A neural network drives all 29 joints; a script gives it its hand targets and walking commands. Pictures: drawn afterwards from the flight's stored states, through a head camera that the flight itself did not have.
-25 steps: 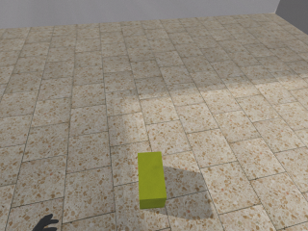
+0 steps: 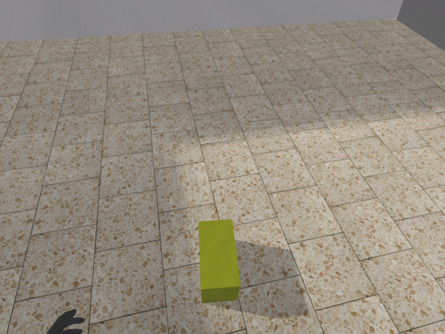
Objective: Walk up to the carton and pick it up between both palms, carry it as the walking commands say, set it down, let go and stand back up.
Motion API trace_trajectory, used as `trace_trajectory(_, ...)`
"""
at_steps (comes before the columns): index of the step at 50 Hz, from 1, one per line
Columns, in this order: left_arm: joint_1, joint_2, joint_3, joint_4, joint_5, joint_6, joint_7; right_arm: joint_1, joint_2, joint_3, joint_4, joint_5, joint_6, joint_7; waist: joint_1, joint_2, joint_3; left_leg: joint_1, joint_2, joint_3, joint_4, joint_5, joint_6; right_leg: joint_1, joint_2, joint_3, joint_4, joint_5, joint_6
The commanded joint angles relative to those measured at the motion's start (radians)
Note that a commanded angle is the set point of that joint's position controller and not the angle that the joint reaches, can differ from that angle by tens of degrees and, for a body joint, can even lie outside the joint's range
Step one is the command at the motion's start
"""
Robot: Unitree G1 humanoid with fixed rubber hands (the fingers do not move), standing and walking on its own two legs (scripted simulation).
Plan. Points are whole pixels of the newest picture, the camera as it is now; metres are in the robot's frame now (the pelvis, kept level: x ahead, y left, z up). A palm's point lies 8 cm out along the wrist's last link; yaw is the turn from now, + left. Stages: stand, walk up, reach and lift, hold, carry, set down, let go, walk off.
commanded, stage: walk up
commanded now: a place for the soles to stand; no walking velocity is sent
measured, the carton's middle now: (217, 260) +0.50 +0.00 -0.66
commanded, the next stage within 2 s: reach and lift in 0.02 s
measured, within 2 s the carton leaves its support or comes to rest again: neither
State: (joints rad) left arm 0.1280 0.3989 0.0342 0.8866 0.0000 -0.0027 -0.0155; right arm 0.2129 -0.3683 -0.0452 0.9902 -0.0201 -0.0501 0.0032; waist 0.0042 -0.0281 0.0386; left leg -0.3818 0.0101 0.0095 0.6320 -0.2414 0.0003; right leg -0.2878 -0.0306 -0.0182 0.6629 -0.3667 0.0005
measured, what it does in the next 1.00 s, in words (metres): stands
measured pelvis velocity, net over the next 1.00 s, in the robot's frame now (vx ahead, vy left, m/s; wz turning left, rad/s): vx -0.03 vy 0.01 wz -0.03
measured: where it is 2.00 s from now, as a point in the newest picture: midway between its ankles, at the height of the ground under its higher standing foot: outside the picture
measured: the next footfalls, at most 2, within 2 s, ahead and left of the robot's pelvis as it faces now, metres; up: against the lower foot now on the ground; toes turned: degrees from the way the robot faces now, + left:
none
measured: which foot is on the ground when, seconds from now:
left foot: down 0.00-1.00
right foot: down 0.00-1.00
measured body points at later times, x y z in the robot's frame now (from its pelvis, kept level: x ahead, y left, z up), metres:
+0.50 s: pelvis +0.03 +0.00 +0.00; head +0.13 +0.02 +0.43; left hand +0.21 +0.26 -0.13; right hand +0.20 -0.26 -0.11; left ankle +0.06 +0.12 -0.72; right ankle -0.01 -0.13 -0.72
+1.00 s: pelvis -0.03 +0.01 -0.04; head +0.16 +0.02 +0.36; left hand +0.32 +0.24 -0.15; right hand +0.32 -0.21 -0.16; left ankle +0.06 +0.12 -0.72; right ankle -0.01 -0.13 -0.72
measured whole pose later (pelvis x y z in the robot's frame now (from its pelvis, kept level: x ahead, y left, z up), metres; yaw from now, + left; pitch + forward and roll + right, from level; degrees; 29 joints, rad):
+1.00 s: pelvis -0.03 +0.01 -0.04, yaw -2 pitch +18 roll -1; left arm -0.49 0.23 0.17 0.69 0.00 0.20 0.04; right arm -0.50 -0.23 -0.10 0.78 0.00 0.19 0.00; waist 0.04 -0.03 0.13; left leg -0.94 0.03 0.01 0.90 -0.27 0.00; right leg -0.85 -0.01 0.00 0.94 -0.40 0.02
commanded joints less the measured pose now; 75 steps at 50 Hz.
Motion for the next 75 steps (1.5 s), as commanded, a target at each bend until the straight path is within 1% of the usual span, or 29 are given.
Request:
trace_trajectory(1,-0.056,0.181,0.038,-0.001,0.029,-0.021,0.011,-0.06,-0.228,-0.02,-0.05,-0.004,-0.018,-0.013,-0.005,-0.002,-0.103,0.085,0.088,-0.165,-0.155,0.045,0.07,0.054,-0.086,0.096,-0.22,-0.013,-0.072)
trace_trajectory(2,-0.169,0.055,0.112,-0.347,0.036,0.044,-0.031,-0.321,-0.179,-0.094,-0.401,-0.026,0.068,0.03,0.055,-0.083,0.154,0.067,-0.101,0.044,-0.027,-0.175,-0.012,-0.309,0.037,0.015,-0.178,-0.19,-0.028)
trace_trajectory(3,-0.129,0.089,0.154,-0.298,0.072,0.089,-0.052,-0.275,-0.134,-0.085,-0.498,-0.002,0.112,0.036,0.04,-0.059,0.153,0.197,-0.101,0.087,-0.017,-0.227,-0.028,-0.354,0.015,-0.005,-0.228,-0.296,-0.039)
trace_trajectory(6,-0.127,0.111,0.185,-0.378,0.08,0.151,-0.048,-0.23,-0.147,-0.112,-0.486,-0.032,0.167,0.055,0.028,-0.055,0.104,0.335,-0.083,0.062,-0.024,-0.187,-0.043,-0.389,-0.011,-0.012,-0.271,-0.313,-0.048)
trace_trajectory(7,-0.136,0.092,0.185,-0.416,0.081,0.157,-0.044,-0.207,-0.147,-0.12,-0.466,-0.055,0.181,0.055,0.023,-0.01,0.062,0.329,-0.077,0.058,-0.045,-0.16,-0.052,-0.344,-0.005,-0.014,-0.255,-0.254,-0.044)
trace_trajectory(9,-0.162,0.072,0.202,-0.453,0.093,0.166,-0.033,-0.164,-0.119,-0.152,-0.449,-0.075,0.193,0.052,0.008,0.012,-0.002,0.321,-0.069,0.038,-0.071,-0.114,-0.053,-0.27,0.005,-0.01,-0.236,-0.173,-0.029)
trace_trajectory(10,-0.159,0.048,0.201,-0.456,0.106,0.156,-0.029,-0.153,-0.117,-0.176,-0.441,-0.086,0.19,0.056,-0.015,0.036,-0.034,0.298,-0.061,0.033,-0.078,-0.1,-0.056,-0.235,0.027,-0.014,-0.203,-0.132,-0.021)
trace_trajectory(12,-0.128,0.009,0.196,-0.434,0.123,0.149,-0.023,-0.151,-0.1,-0.197,-0.418,-0.084,0.179,0.056,-0.016,0.079,-0.045,0.269,-0.055,0.025,-0.066,-0.08,-0.052,-0.204,0.04,-0.008,-0.156,-0.096,-0.013)
trace_trajectory(15,-0.1,-0.039,0.173,-0.407,0.102,0.127,-0.005,-0.19,-0.112,-0.185,-0.438,-0.067,0.154,0.061,-0.018,0.101,-0.118,0.201,-0.029,-0.014,-0.019,0.102,-0.031,-0.14,0.086,-0.015,-0.045,0.072,-0.001)
trace_trajectory(16,-0.112,-0.044,0.167,-0.403,0.086,0.119,0.0,-0.214,-0.107,-0.169,-0.439,-0.057,0.152,0.063,0.0,0.096,-0.147,0.178,-0.024,-0.022,-0.001,0.162,-0.03,-0.129,0.086,-0.013,-0.022,0.118,0.001)
trace_trajectory(22,-0.176,-0.055,0.146,-0.388,0.029,0.085,0.029,-0.278,-0.067,-0.144,-0.437,-0.006,0.127,0.047,0.006,0.107,-0.268,0.155,-0.02,-0.066,0.129,0.513,-0.025,-0.276,0.094,-0.001,0.062,0.339,0.02)
trace_trajectory(26,-0.193,-0.052,0.162,-0.348,0.037,0.079,0.042,-0.322,-0.033,-0.109,-0.416,0.021,0.12,0.038,0.038,0.131,-0.346,0.146,-0.011,-0.078,0.187,0.647,-0.024,-0.424,0.088,0.008,0.115,0.379,0.029)
trace_trajectory(27,-0.204,-0.061,0.16,-0.347,0.035,0.075,0.045,-0.333,-0.045,-0.114,-0.407,0.019,0.115,0.034,0.024,0.132,-0.386,0.154,-0.01,-0.084,0.202,0.684,-0.028,-0.462,0.09,0.003,0.126,0.386,0.028)
trace_trajectory(28,-0.209,-0.072,0.165,-0.332,0.026,0.08,0.042,-0.35,-0.033,-0.095,-0.409,0.022,0.119,0.028,0.04,0.105,-0.399,0.144,-0.012,-0.083,0.212,0.664,-0.019,-0.467,0.086,0.016,0.13,0.378,0.026)
trace_trajectory(29,-0.22,-0.063,0.177,-0.317,0.031,0.08,0.047,-0.356,-0.061,-0.119,-0.406,0.011,0.116,0.024,0.024,0.104,-0.428,0.127,-0.011,-0.082,0.22,0.663,-0.026,-0.484,0.087,0.016,0.143,0.399,0.025)
trace_trajectory(34,-0.347,-0.056,0.186,-0.301,0.012,0.092,0.044,-0.508,-0.014,-0.097,-0.426,0.035,0.134,-0.001,0.034,0.04,-0.453,-0.052,-0.034,-0.049,0.237,0.461,-0.007,-0.504,0.078,0.038,0.162,0.349,0.027)
trace_trajectory(42,-0.673,-0.058,0.214,-0.28,-0.004,0.154,0.067,-0.865,-0.004,-0.123,-0.404,0.027,0.196,-0.015,0.071,-0.001,-0.42,-0.289,-0.042,-0.011,0.232,0.082,-0.011,-0.564,0.07,0.024,0.18,0.047,0.027)
trace_trajectory(45,-0.752,-0.085,0.204,-0.241,-0.01,0.181,0.081,-0.954,-0.009,-0.149,-0.352,0.01,0.214,-0.019,0.05,0.023,-0.434,-0.288,-0.045,-0.01,0.223,0.017,-0.019,-0.591,0.076,0.003,0.183,-0.02,0.021)
trace_trajectory(46,-0.787,-0.092,0.22,-0.224,-0.007,0.183,0.083,-0.987,0.013,-0.133,-0.343,0.017,0.216,-0.017,0.06,0.023,-0.438,-0.309,-0.043,-0.01,0.228,0.023,-0.019,-0.615,0.075,0.003,0.19,-0.02,0.02)
trace_trajectory(48,-0.83,-0.139,0.202,-0.223,-0.011,0.182,0.098,-1.014,-0.011,-0.165,-0.292,-0.001,0.208,-0.014,0.021,0.061,-0.479,-0.26,-0.049,-0.024,0.231,0.06,-0.032,-0.67,0.084,-0.017,0.207,0.009,0.013)
trace_trajectory(50,-0.879,-0.167,0.21,-0.243,-0.013,0.159,0.109,-1.049,-0.023,-0.189,-0.284,-0.014,0.184,-0.016,0.009,0.073,-0.556,-0.223,-0.054,-0.028,0.254,0.126,-0.04,-0.686,0.095,-0.022,0.221,0.061,0.01)
trace_trajectory(54,-0.946,-0.213,0.218,-0.227,0.015,0.121,0.154,-1.127,-0.031,-0.208,-0.219,0.002,0.132,-0.006,0.017,0.139,-0.659,-0.122,-0.051,-0.061,0.276,0.294,-0.057,-0.83,0.112,-0.035,0.245,0.127,0.009)
trace_trajectory(55,-0.963,-0.237,0.217,-0.22,0.025,0.11,0.162,-1.13,-0.018,-0.21,-0.19,0.002,0.119,-0.005,-0.001,0.133,-0.673,-0.109,-0.052,-0.074,0.288,0.331,-0.058,-0.871,0.115,-0.036,0.247,0.147,0.01)
trace_trajectory(60,-1.07,-0.247,0.263,-0.237,0.074,0.078,0.201,-1.298,0.005,-0.198,-0.224,0.042,0.075,-0.015,0.029,0.112,-0.806,-0.074,-0.049,-0.087,0.34,0.469,-0.053,-0.943,0.129,-0.016,0.272,0.224,0.021)
trace_trajectory(63,-1.146,-0.243,0.284,-0.286,0.09,0.066,0.208,-1.359,0.02,-0.222,-0.235,0.035,0.07,-0.022,0.017,0.087,-0.892,-0.08,-0.053,-0.081,0.366,0.51,-0.052,-0.941,0.142,-0.016,0.287,0.268,0.023)
trace_trajectory(65,-1.176,-0.255,0.297,-0.289,0.113,0.065,0.209,-1.399,0.038,-0.213,-0.22,0.049,0.07,-0.027,0.042,0.108,-0.909,-0.071,-0.054,-0.08,0.376,0.565,-0.054,-0.975,0.14,-0.003,0.291,0.291,0.023)
trace_trajectory(69,-1.273,-0.273,0.313,-0.283,0.116,0.065,0.199,-1.519,0.05,-0.24,-0.241,0.022,0.07,-0.043,0.023,0.083,-0.969,-0.113,-0.061,-0.073,0.398,0.577,-0.046,-0.957,0.148,0.006,0.3,0.332,0.029)
trace_trajectory(72,-1.343,-0.269,0.354,-0.263,0.155,0.064,0.189,-1.572,0.079,-0.242,-0.217,0.001,0.076,-0.05,0.051,0.068,-0.987,-0.16,-0.071,-0.052,0.409,0.58,-0.04,-0.966,0.15,0.012,0.309,0.352,0.033)
trace_trajectory(75,-1.424,-0.296,0.358,-0.248,0.165,0.065,0.18,-1.64,0.09,-0.267,-0.199,-0.018,0.077,-0.059,0.046,0.08,-1.014,-0.153,-0.072,-0.05,0.417,0.612,-0.041,-0.992,0.156,0.011,0.308,0.367,0.035)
